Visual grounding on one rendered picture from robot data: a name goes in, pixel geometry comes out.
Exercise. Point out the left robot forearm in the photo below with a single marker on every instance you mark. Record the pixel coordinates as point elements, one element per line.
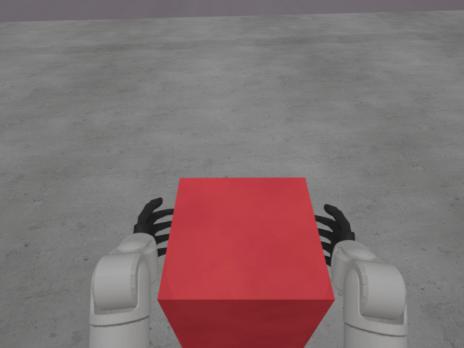
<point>120,302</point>

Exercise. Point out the robot right hand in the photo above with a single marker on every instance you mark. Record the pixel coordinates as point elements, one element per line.
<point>340,227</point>

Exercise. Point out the right robot forearm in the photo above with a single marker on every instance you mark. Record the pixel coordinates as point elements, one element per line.
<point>375,297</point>

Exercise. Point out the carton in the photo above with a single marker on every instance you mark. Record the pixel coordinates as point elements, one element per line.
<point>244,266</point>

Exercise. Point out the robot left hand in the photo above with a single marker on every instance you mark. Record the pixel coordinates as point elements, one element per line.
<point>146,221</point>

